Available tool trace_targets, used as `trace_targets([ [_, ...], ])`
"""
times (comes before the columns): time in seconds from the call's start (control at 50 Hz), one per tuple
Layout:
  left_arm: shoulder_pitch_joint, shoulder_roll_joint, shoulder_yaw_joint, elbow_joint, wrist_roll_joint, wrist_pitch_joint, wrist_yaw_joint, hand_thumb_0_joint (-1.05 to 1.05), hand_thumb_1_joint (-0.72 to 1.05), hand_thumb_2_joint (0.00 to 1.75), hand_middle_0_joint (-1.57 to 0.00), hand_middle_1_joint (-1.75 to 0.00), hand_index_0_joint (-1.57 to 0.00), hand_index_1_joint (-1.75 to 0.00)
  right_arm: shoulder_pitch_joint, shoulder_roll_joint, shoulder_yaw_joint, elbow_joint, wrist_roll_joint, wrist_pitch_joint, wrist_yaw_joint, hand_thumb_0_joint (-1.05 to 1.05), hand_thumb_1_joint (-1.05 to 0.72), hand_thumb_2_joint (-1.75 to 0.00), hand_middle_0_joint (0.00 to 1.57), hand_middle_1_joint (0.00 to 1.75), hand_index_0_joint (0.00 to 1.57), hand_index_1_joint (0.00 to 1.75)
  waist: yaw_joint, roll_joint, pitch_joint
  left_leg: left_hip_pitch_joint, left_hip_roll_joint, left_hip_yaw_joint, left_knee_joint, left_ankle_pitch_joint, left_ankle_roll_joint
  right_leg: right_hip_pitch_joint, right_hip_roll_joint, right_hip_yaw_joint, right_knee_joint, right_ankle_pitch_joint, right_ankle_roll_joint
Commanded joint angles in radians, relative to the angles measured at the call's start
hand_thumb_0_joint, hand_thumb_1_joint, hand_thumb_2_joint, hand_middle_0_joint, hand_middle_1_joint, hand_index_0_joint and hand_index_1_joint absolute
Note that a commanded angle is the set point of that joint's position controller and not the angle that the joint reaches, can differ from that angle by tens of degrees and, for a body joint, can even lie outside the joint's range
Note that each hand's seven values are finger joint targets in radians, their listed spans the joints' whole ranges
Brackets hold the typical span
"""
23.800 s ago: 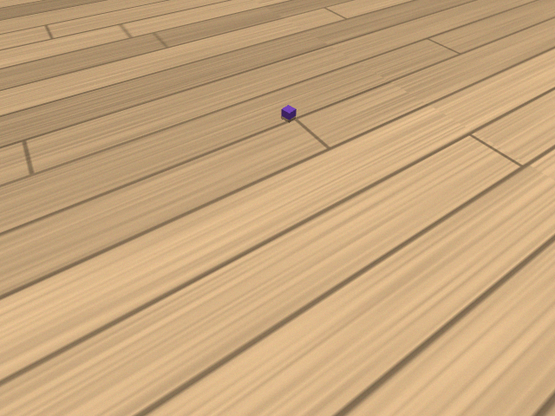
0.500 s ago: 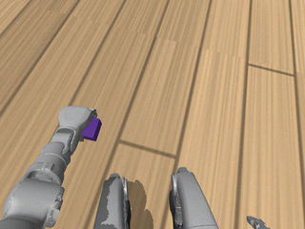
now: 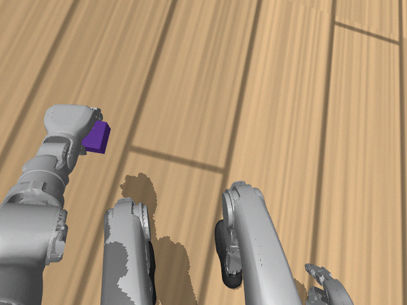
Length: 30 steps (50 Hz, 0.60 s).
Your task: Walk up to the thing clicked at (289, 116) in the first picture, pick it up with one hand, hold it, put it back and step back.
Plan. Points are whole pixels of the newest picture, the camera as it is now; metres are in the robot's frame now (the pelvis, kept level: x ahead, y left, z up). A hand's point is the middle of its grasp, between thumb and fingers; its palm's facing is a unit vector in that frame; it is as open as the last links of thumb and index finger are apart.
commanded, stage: crouch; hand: left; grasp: from above
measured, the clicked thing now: (90, 135) +0.47 +0.21 -0.19
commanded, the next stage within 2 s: lower in 0.78 s
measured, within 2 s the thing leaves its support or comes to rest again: neither
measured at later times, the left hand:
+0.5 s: hand (87, 142) +0.47 +0.23 -0.23, palm faces -0.46 +0.04 -0.88, open 9.0 cm
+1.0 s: hand (90, 143) +0.48 +0.23 -0.26, palm faces -0.48 +0.05 -0.87, open 9.0 cm
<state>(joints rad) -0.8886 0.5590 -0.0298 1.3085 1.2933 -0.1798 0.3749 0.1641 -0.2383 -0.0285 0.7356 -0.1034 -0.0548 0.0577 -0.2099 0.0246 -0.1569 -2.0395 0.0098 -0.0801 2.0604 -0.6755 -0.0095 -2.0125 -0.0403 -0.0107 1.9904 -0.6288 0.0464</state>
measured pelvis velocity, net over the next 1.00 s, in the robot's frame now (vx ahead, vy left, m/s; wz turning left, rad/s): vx -0.01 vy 0.00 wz -0.04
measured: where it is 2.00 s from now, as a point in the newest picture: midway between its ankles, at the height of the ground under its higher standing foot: (188, 275)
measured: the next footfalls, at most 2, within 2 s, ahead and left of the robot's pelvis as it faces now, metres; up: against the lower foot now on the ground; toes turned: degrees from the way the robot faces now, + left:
none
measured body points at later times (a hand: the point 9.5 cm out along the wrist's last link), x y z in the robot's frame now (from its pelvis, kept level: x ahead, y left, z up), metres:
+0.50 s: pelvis -0.01 +0.00 -0.06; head +0.23 +0.05 +0.32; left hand +0.49 +0.22 -0.18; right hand +0.03 -0.28 -0.17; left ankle +0.07 +0.12 -0.40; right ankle +0.10 -0.14 -0.40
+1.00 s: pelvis -0.01 +0.00 -0.09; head +0.24 +0.05 +0.28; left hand +0.50 +0.23 -0.21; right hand +0.01 -0.27 -0.20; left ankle +0.07 +0.12 -0.40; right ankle +0.10 -0.14 -0.40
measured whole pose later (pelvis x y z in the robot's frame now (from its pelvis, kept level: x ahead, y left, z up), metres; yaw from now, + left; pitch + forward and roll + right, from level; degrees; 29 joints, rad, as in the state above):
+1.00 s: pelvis -0.01 +0.00 -0.09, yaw -3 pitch +35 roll -7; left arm -1.03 0.70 0.01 1.49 1.34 -0.25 0.38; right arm 0.18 -0.26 0.04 0.75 -0.15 -0.05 0.14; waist -0.27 0.00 -0.05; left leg -2.28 0.00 -0.13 2.37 -0.70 -0.01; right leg -2.24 -0.02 -0.02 2.27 -0.64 0.06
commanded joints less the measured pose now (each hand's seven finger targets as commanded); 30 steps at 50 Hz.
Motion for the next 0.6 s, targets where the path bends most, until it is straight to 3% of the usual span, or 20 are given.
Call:
trace_targets([
  [0.0,-0.376,0.221,0.046,-0.148,-0.019,0.008,0.028,0.00,0.83,0.47,-1.20,-0.27,-1.20,-0.27,0.216,-0.221,-0.082,-0.025,-0.003,-0.005,0.005,0.00,-0.90,-0.90,0.20,0.30,0.20,0.30,-0.025,0.194,-0.710,0.495,-0.032,0.068,-0.190,0.210,0.035,0.356,0.034,-0.066,-0.194,0.214,-0.073],
  [0.06,-0.366,0.230,0.053,-0.145,-0.031,-0.001,0.010,0.00,0.83,0.46,-1.19,-0.29,-1.20,-0.29,0.215,-0.219,-0.082,-0.026,-0.005,0.002,0.015,0.00,-0.90,-0.90,0.20,0.30,0.20,0.30,-0.023,0.175,-0.697,0.445,-0.032,0.067,-0.162,0.217,0.037,0.359,0.036,-0.070,-0.161,0.223,-0.071],
  [0.08,-0.364,0.213,0.049,-0.126,-0.032,-0.006,0.002,0.00,0.83,0.47,-1.19,-0.29,-1.20,-0.28,0.227,-0.222,-0.082,-0.021,-0.007,0.004,0.018,0.00,-0.90,-0.90,0.20,0.30,0.20,0.30,-0.036,0.164,-0.683,0.436,-0.032,0.061,-0.157,0.222,0.036,0.346,0.036,-0.076,-0.153,0.223,-0.071],
  [0.14,-0.340,0.260,0.067,-0.131,-0.021,-0.026,-0.015,0.00,0.81,0.44,-1.18,-0.28,-1.18,-0.28,0.229,-0.222,-0.077,-0.021,-0.007,0.011,0.030,0.00,-0.91,-0.91,0.20,0.30,0.20,0.30,-0.023,0.167,-0.657,0.419,-0.030,0.061,-0.129,0.249,0.035,0.335,0.038,-0.079,-0.122,0.243,-0.072],
  [0.2,-0.319,0.226,0.050,-0.091,-0.011,-0.041,-0.019,0.00,0.79,0.45,-1.17,-0.27,-1.17,-0.27,0.230,-0.234,-0.077,-0.022,-0.012,0.018,0.040,0.00,-0.91,-0.91,0.20,0.30,0.20,0.30,-0.032,0.169,-0.623,0.403,-0.030,0.061,-0.110,0.238,0.033,0.291,0.039,-0.082,-0.107,0.230,-0.073],
  [0.24,-0.389,0.283,0.077,-0.153,-0.004,-0.056,-0.012,0.00,0.78,0.42,-1.15,-0.26,-1.16,-0.25,0.233,-0.242,-0.079,-0.019,-0.013,0.021,0.044,0.00,-0.91,-0.91,0.20,0.30,0.20,0.30,-0.027,0.223,-0.650,0.422,-0.029,0.059,-0.102,0.248,0.028,0.263,0.042,-0.086,-0.082,0.231,-0.079],
  [0.28,-0.404,0.297,0.082,-0.142,0.009,-0.066,-0.003,0.00,0.77,0.42,-1.15,-0.25,-1.16,-0.25,0.231,-0.243,-0.078,-0.018,-0.013,0.024,0.047,0.00,-0.91,-0.91,0.20,0.30,0.20,0.30,-0.021,0.249,-0.656,0.421,-0.027,0.057,-0.091,0.239,0.023,0.236,0.042,-0.090,-0.062,0.215,-0.083],
  [0.32,-0.388,0.239,0.059,-0.088,0.012,-0.069,0.008,0.00,0.78,0.43,-1.16,-0.25,-1.16,-0.25,0.234,-0.245,-0.071,-0.018,-0.018,0.022,0.054,0.00,-0.90,-0.91,0.20,0.30,0.20,0.30,-0.045,0.241,-0.622,0.424,-0.026,0.047,-0.083,0.235,0.021,0.196,0.039,-0.097,-0.049,0.209,-0.081],
  [0.38,-0.446,0.305,0.088,-0.091,0.023,-0.074,0.028,0.00,0.74,0.41,-1.13,-0.24,-1.13,-0.24,0.232,-0.254,-0.071,-0.011,-0.021,0.019,0.055,0.00,-0.90,-0.91,0.20,0.30,0.20,0.30,-0.044,0.237,-0.629,0.397,-0.029,0.054,-0.066,0.190,0.028,0.183,0.042,-0.096,-0.040,0.178,-0.082],
  [0.42,-0.493,0.314,0.088,-0.099,0.021,-0.079,0.041,0.00,0.75,0.44,-1.14,-0.25,-1.14,-0.25,0.225,-0.254,-0.066,-0.013,-0.025,0.015,0.057,0.00,-0.90,-0.90,0.20,0.30,0.20,0.30,-0.047,0.258,-0.642,0.377,-0.030,0.058,-0.055,0.159,0.029,0.179,0.043,-0.097,-0.029,0.154,-0.083],
  [0.44,-0.470,0.301,0.082,-0.064,0.035,-0.078,0.045,0.00,0.76,0.44,-1.15,-0.26,-1.15,-0.26,0.225,-0.251,-0.064,-0.005,-0.028,0.015,0.057,0.00,-0.90,-0.90,0.20,0.30,0.20,0.30,-0.053,0.248,-0.633,0.361,-0.032,0.058,-0.049,0.153,0.030,0.175,0.044,-0.100,-0.024,0.151,-0.081],
  [0.58,-0.482,0.311,0.069,0.036,0.045,-0.063,0.061,0.00,0.78,0.44,-1.17,-0.26,-1.16,-0.27,0.218,-0.263,-0.041,0.001,-0.033,0.007,0.057,0.00,-0.91,-0.90,0.20,0.30,0.20,0.30,-0.067,0.241,-0.595,0.305,-0.037,0.059,-0.017,0.113,0.036,0.134,0.046,-0.109,0.003,0.125,-0.081],
])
